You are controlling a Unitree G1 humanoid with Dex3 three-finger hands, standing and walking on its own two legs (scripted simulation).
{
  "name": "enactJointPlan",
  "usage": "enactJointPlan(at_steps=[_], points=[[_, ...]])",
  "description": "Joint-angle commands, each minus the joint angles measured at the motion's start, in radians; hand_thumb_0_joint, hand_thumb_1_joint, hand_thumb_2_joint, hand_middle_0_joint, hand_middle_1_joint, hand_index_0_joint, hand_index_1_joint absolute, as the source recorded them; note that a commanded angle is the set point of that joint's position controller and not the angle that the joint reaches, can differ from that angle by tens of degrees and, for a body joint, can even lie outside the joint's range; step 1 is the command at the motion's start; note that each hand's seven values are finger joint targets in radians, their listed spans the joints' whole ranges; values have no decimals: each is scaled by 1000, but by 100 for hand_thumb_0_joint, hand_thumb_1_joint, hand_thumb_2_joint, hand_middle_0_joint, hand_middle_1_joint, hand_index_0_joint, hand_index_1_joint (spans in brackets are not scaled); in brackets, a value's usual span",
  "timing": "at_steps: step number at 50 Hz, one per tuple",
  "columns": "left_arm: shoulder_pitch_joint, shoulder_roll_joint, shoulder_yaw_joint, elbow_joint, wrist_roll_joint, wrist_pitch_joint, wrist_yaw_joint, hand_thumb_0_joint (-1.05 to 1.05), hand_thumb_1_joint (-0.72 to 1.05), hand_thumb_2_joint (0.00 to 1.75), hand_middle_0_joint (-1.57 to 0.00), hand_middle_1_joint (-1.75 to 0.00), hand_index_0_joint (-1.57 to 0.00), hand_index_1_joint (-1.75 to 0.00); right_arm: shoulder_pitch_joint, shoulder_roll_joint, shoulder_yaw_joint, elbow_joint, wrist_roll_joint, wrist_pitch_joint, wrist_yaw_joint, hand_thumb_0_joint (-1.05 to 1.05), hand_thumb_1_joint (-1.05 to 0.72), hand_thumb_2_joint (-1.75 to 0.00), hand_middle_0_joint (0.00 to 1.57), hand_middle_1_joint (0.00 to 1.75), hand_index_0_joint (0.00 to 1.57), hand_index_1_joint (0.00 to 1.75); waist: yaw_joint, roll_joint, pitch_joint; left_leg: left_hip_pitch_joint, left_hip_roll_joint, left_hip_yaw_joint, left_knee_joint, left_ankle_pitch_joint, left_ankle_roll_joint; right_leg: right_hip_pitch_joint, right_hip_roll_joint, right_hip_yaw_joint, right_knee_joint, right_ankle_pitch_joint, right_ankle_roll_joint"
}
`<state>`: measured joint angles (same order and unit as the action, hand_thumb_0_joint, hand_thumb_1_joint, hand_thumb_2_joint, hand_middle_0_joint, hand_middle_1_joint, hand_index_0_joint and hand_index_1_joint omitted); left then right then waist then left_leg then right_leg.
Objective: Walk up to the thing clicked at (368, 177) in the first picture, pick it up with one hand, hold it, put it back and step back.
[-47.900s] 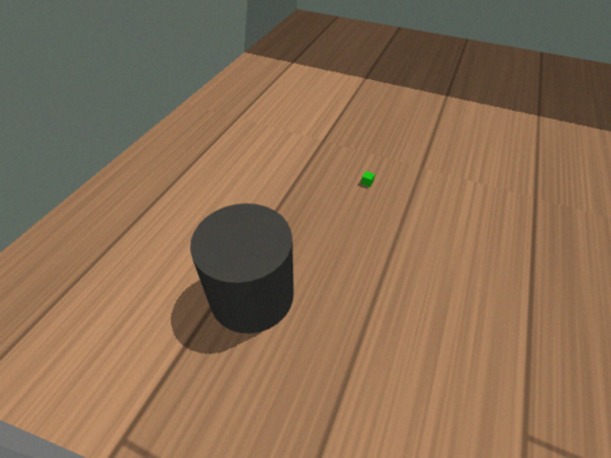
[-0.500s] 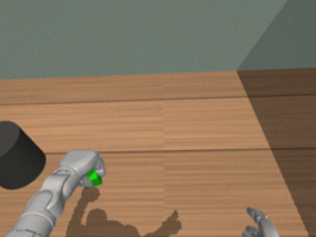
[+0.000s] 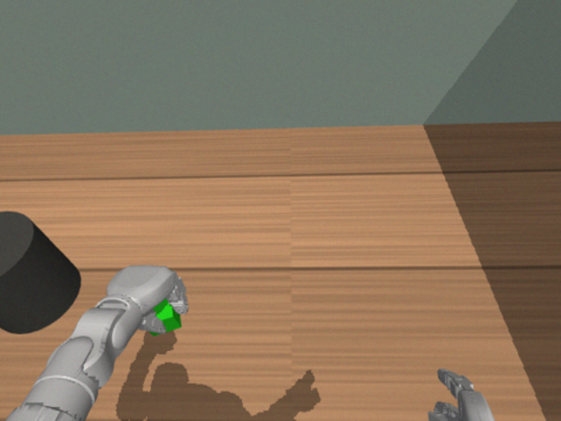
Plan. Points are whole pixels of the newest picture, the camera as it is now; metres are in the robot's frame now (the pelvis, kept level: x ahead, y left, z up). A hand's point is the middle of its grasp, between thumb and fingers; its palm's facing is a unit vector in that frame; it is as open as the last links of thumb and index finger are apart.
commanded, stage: crouch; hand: left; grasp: from above
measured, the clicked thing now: (161, 313) +0.31 +0.22 -0.08
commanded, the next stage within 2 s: none
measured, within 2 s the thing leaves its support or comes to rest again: neither
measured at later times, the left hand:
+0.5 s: hand (162, 326) +0.30 +0.23 -0.11, palm faces -0.46 +0.04 -0.88, open 5.6 cm
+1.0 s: hand (196, 337) +0.36 +0.23 -0.36, palm faces -0.45 +0.08 -0.89, open 5.1 cm
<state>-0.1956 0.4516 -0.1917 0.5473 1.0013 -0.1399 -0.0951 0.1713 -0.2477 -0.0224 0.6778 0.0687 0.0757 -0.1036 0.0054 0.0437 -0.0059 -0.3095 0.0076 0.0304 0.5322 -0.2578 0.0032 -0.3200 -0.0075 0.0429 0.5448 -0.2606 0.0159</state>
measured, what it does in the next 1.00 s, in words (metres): lowers itself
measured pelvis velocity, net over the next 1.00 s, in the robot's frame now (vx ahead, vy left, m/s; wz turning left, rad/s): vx -0.07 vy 0.01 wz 0.00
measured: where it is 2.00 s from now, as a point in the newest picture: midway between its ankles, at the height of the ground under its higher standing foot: outside the picture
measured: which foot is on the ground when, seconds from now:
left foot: down 0.00-1.00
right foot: down 0.00-1.00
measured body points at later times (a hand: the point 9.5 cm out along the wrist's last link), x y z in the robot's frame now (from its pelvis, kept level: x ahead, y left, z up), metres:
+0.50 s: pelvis -0.01 +0.00 -0.03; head +0.05 +0.00 +0.41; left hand +0.32 +0.22 -0.06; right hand +0.13 -0.27 -0.15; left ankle +0.01 +0.12 -0.73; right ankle +0.01 -0.13 -0.73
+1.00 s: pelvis -0.07 +0.01 -0.23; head +0.11 +0.04 +0.18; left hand +0.38 +0.23 -0.31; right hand -0.05 -0.27 -0.35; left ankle +0.01 +0.12 -0.73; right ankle +0.01 -0.13 -0.73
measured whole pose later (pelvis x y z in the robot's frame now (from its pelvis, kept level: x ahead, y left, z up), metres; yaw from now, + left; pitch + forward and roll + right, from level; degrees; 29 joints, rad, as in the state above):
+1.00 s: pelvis -0.07 +0.01 -0.23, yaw +0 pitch +33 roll -3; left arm -0.78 0.52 -0.07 1.24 1.25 -0.17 0.32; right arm 0.26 -0.24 -0.05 0.74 -0.05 0.03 -0.02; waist -0.18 0.04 -0.19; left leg -1.71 0.01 -0.02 1.71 -0.58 0.02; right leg -1.67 0.00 0.00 1.67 -0.58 0.03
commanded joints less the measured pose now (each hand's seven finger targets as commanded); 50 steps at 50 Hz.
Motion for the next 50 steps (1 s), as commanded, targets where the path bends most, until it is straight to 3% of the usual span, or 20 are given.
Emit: enactJointPlan(at_steps=[1, 2, 4, 5, 6, 12, 17, 19, 22, 26, 30, 32, 35, 38, 41, 42, 44, 46, 48, 50], points=[[-367, 221, 129, -183, -23, -2, 60, 0, 86, 18, -118, -18, -122, -14, -68, -130, -41, -130, -5, -40, -4, 0, -91, -90, 20, 30, 20, 30, -13, -17, -273, 159, -26, -9, -53, 225, 15, 51, 41, -26, -83, 198, -25], [-336, 226, 143, -178, -30, -3, 62, 0, 85, 17, -118, -18, -122, -14, -67, -131, -43, -128, -3, -37, -3, 0, -91, -90, 20, 30, 20, 30, 1, -14, -275, 160, -27, -8, -59, 227, 14, 68, 40, -27, -85, 197, -27], [-319, 213, 131, -186, -32, -4, 59, 0, 86, 20, -118, -19, -122, -15, -70, -130, -44, -137, -4, -34, -1, 0, -90, -90, 20, 30, 20, 30, 0, -10, -279, 161, -29, -8, -56, 233, 14, 71, 38, -27, -87, 204, -26], [-316, 199, 109, -183, -26, -2, 56, 0, 90, 12, -117, -26, -125, -18, -71, -130, -44, -139, -2, -33, 1, 0, -93, -91, 20, 30, 20, 30, -3, -21, -276, 162, -28, -8, -56, 248, 14, 74, 38, -29, -83, 220, -27], [-337, 211, 116, -189, -23, -3, 55, 0, 82, 15, -109, -22, -117, -17, -68, -131, -46, -135, -3, -30, 1, 0, -89, -90, 20, 30, 20, 30, -1, -20, -285, 166, -30, -8, -51, 262, 16, 83, 35, -28, -85, 235, -24], [-271, 189, 122, -94, -4, -26, 84, 0, 80, 23, -114, -20, -117, -17, -55, -131, -47, -136, -3, -11, 8, 0, -90, -90, 20, 30, 20, 30, -10, -47, -229, 116, -25, -15, -41, 247, 11, 40, 39, -37, -66, 210, -30], [-332, 190, 140, -31, 56, -79, 173, 0, 76, 28, -113, -21, -115, -19, -38, -132, -55, -125, -22, 6, 22, 0, -90, -90, 20, 30, 20, 30, -27, -53, -251, 7, -33, -15, 81, 225, 9, -76, 31, -37, 31, 206, -26], [-421, 202, 146, -7, 87, -99, 218, 0, 78, 28, -114, -22, -116, -20, -7, -141, -65, -107, -33, 7, 33, 0, -90, -90, 20, 30, 20, 30, -39, -16, -316, -42, -31, -11, 166, 219, 5, -148, 32, -34, 108, 201, -28], [-476, 177, 124, 76, 149, -102, 294, 0, 78, 27, -114, -23, -117, -21, 30, -150, -81, -95, -49, 12, 50, 0, -90, -90, 20, 30, 20, 30, -56, 6, -384, -133, -24, -17, 301, 218, 4, -294, 36, -40, 225, 191, -33], [-574, 149, 99, 211, 197, -89, 396, 0, 77, 23, -114, -21, -116, -19, 73, -164, -99, -76, -67, 16, 73, 0, -91, -90, 20, 30, 20, 30, -87, -1, -440, -295, -20, -24, 451, 148, 12, -467, 38, -46, 359, 117, -37], [-682, 205, 128, 308, 225, -70, 453, 0, 78, 19, -114, -20, -117, -17, 99, -186, -110, -58, -80, 8, 79, 0, -91, -90, 20, 30, 20, 30, -87, 18, -535, -452, -20, -35, 574, 50, 15, -619, 42, -60, 495, 28, -40], [-778, 177, 98, 319, 225, -58, 465, 0, 80, 22, -116, -22, -119, -19, 114, -184, -109, -44, -87, -3, 77, 0, -91, -90, 20, 30, 20, 30, -114, 71, -580, -503, -18, -44, 623, -8, 13, -711, 39, -62, 555, -14, -45], [-808, 204, 119, 408, 223, -40, 483, 0, 84, 21, -119, -17, -122, -15, 138, -192, -111, -23, -98, -22, 68, 0, -91, -90, 20, 30, 20, 30, -121, 57, -629, -622, -15, -63, 710, -65, 17, -819, 38, -69, 653, -64, -48], [-866, 236, 141, 402, 220, -25, 487, 0, 88, 20, -121, -19, -125, -16, 153, -195, -115, -26, -104, -39, 62, 0, -91, -90, 20, 30, 20, 30, -125, 92, -721, -688, -13, -77, 774, -122, 14, -890, 33, -72, 740, -108, -53], [-889, 259, 153, 466, 224, -9, 485, 0, 91, 23, -124, -20, -127, -17, 158, -198, -110, -23, -110, -53, 59, 0, -91, -90, 20, 30, 20, 30, -140, 71, -696, -811, -16, -84, 818, -242, 9, -975, 30, -77, 794, -203, -52], [-895, 255, 151, 485, 223, -7, 481, 0, 91, 23, -123, -21, -127, -17, 159, -197, -105, -20, -114, -59, 60, 0, -91, -90, 20, 30, 20, 30, -145, 80, -702, -832, -15, -89, 838, -254, 8, -1010, 29, -80, 821, -217, -52], [-932, 323, 187, 492, 231, -7, 475, 0, 93, 21, -125, -18, -128, -15, 163, -207, -104, -16, -117, -68, 60, 0, -91, -90, 20, 30, 20, 30, -144, 106, -751, -864, -16, -91, 884, -263, 8, -1060, 30, -82, 871, -233, -54], [-931, 327, 192, 511, 230, -12, 470, 0, 96, 21, -127, -18, -131, -14, 169, -206, -96, -17, -121, -75, 67, 0, -91, -90, 20, 30, 20, 30, -149, 107, -761, -910, -19, -102, 915, -296, 8, -1105, 30, -90, 916, -263, -56], [-971, 312, 185, 539, 228, -25, 461, 0, 99, 23, -130, -17, -133, -15, 179, -210, -91, -4, -125, -83, 74, 0, -90, -90, 20, 30, 20, 30, -179, 117, -730, -963, -16, -120, 950, -334, 8, -1194, 27, -96, 959, -290, -57], [-1012, 346, 201, 553, 230, -42, 457, 0, 97, 22, -130, -15, -133, -13, 183, -215, -87, 4, -129, -92, 82, 0, -90, -90, 20, 30, 20, 30, -193, 130, -742, -1010, -18, -121, 997, -368, 11, -1247, 26, -97, 992, -314, -56]])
